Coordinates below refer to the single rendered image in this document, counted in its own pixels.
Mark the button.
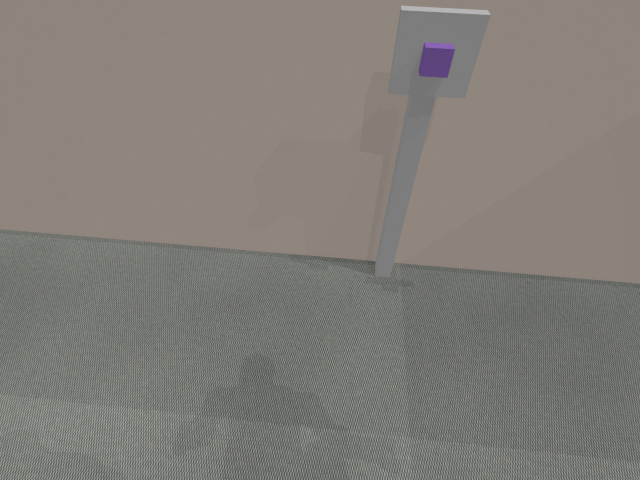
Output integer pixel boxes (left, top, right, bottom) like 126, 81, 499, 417
419, 42, 455, 78

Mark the panel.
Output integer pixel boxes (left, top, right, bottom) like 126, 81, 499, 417
375, 6, 491, 278

